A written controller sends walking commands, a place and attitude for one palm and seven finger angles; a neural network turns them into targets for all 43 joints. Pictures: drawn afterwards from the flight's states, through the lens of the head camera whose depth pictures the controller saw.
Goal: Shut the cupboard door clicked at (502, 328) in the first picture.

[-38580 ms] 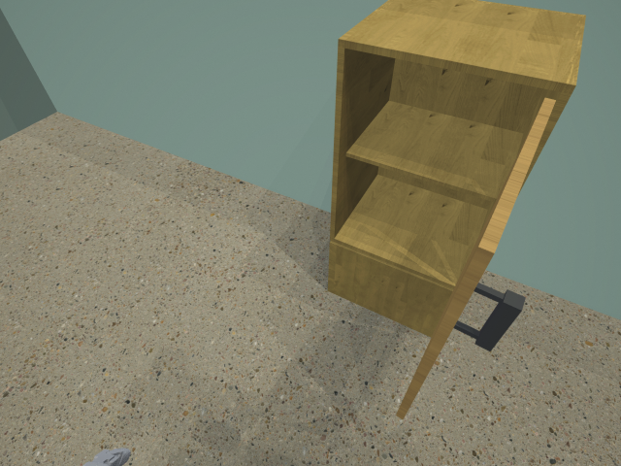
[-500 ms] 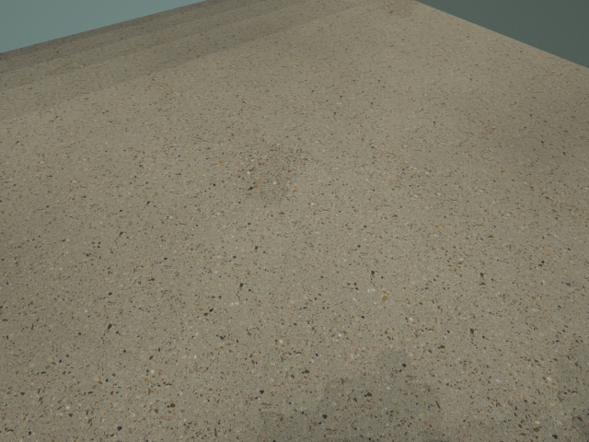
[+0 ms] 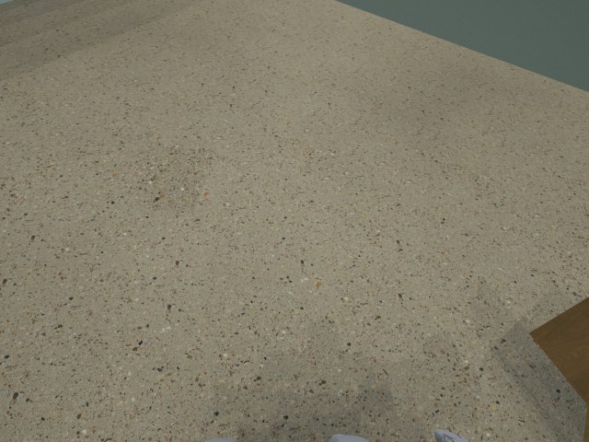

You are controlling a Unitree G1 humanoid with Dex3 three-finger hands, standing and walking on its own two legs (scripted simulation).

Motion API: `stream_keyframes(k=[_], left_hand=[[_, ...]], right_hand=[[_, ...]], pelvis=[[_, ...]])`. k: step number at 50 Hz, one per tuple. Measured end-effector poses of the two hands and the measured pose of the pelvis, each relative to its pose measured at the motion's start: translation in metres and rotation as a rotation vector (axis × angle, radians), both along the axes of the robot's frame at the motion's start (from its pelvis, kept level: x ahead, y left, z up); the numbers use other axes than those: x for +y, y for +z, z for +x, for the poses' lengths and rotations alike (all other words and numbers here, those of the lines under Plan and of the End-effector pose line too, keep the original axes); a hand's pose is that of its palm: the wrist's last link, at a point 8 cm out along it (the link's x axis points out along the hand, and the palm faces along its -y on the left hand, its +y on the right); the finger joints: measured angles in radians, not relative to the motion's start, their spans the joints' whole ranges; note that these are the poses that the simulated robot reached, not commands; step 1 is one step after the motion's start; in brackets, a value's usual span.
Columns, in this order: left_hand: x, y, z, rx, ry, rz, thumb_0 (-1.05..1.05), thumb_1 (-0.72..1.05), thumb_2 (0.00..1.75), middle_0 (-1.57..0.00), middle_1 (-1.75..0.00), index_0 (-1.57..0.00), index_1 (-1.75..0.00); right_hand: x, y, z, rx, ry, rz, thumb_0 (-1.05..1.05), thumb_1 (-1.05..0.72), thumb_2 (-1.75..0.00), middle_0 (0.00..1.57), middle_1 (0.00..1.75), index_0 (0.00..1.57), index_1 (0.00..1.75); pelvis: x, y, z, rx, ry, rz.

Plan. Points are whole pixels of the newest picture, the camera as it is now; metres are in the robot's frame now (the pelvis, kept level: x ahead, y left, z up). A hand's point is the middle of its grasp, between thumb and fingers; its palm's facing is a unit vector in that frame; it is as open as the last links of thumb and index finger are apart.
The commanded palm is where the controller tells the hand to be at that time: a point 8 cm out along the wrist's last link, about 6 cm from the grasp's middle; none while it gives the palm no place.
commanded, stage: turn to face it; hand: left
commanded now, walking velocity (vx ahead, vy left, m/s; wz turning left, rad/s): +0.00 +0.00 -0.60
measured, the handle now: out of the picture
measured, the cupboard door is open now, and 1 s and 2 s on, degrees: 58 58 58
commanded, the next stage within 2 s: take the last steps up to it in 1.74 s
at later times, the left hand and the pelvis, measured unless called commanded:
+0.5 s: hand out of the picture +0.14 +0.14 -0.15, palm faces -0.28 -0.93 -0.25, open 7.4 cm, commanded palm none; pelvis -0.01 -0.03 +0.01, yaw -17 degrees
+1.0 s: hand (212, 398) +0.20 +0.14 -0.15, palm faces -0.53 -0.82 -0.23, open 7.4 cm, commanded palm none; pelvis +0.00 +0.01 +0.01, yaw -35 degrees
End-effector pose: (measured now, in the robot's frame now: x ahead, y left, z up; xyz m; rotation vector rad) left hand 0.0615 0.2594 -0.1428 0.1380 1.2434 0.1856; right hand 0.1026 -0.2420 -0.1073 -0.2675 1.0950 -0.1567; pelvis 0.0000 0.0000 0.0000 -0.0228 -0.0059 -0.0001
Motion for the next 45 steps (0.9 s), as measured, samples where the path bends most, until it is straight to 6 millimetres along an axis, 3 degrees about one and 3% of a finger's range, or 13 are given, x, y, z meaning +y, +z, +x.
stream_keyframes(k=[4,8,15,18,27,35,40,45], left_hand=[[0.009,0.016,0.028,-0.04,-0.066,0.01,0.01,0.91,0.9,-0.2,-0.3,-0.2,-0.3],[0.006,0.027,0.053,-0.067,-0.136,0.029,0.01,0.91,0.9,-0.2,-0.3,-0.2,-0.3],[-0.033,0.032,0.09,-0.116,-0.282,0.065,0.01,0.91,0.9,-0.2,-0.3,-0.2,-0.3],[-0.051,0.032,0.093,-0.129,-0.325,0.075,0.01,0.91,0.9,-0.2,-0.3,-0.2,-0.3],[-0.074,0.026,0.08,-0.045,-0.39,0.027,0.01,0.9,0.9,-0.2,-0.3,-0.2,-0.3],[-0.055,-0.003,0.094,0.002,-0.433,-0.021,0.01,0.9,0.9,-0.21,-0.3,-0.21,-0.3],[-0.048,0.003,0.114,0.018,-0.5,-0.018,0.01,0.91,0.9,-0.2,-0.3,-0.2,-0.3],[-0.054,0.016,0.137,-0.005,-0.56,-0.005,0.01,0.91,0.9,-0.2,-0.3,-0.2,-0.3]], right_hand=[[0.002,0.005,-0.026,0.031,-0.052,0.005,0.0,-0.9,-0.89,0.2,0.3,0.2,0.3],[-0.006,0.001,-0.054,0.068,-0.125,0.018,0.0,-0.9,-0.89,0.2,0.3,0.21,0.3],[-0.038,-0.027,-0.111,0.124,-0.273,0.058,0.0,-0.9,-0.89,0.2,0.3,0.21,0.3],[-0.052,-0.037,-0.129,0.159,-0.327,0.058,0.0,-0.9,-0.89,0.2,0.3,0.2,0.3],[-0.057,-0.013,-0.13,0.111,-0.396,0.04,0.01,-0.91,-0.89,0.19,0.29,0.2,0.3],[-0.031,-0.003,-0.118,0.03,-0.442,-0.015,0.0,-0.91,-0.89,0.19,0.29,0.2,0.3],[-0.008,0.008,-0.134,0.033,-0.485,-0.014,0.0,-0.9,-0.89,0.2,0.29,0.2,0.3],[0.006,0.007,-0.162,0.064,-0.561,0.012,0.0,-0.9,-0.89,0.2,0.3,0.21,0.3]], pelvis=[[0.004,0.009,-0.001,-0.003,-0.048,-0.018],[0.003,0.012,-0.003,0.002,-0.103,-0.019],[-0.018,-0.002,-0.005,-0.001,-0.195,0.012],[-0.023,-0.006,-0.008,-0.003,-0.229,0.014],[-0.023,0.007,-0.009,0.007,-0.312,0.032],[0.003,-0.003,0.001,0.023,-0.405,0.012],[0.011,0.006,0.003,0.009,-0.48,-0.01],[0.013,0.012,0.002,0.007,-0.545,-0.021]])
